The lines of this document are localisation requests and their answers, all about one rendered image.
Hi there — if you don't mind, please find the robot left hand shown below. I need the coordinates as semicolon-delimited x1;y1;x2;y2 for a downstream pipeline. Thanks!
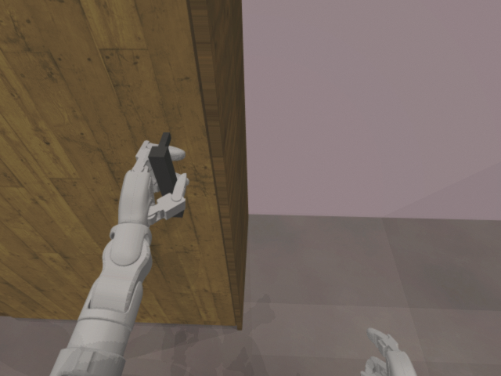
118;140;189;228

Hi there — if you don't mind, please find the robot left forearm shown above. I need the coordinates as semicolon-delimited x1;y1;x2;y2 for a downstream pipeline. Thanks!
49;222;153;376

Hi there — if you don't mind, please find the robot right hand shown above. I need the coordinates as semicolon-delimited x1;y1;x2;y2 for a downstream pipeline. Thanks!
361;328;417;376

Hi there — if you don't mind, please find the handle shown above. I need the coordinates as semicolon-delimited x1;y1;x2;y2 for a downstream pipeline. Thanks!
148;132;184;218

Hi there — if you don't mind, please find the wardrobe door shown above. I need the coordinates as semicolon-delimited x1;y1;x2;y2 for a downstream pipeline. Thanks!
0;0;236;326

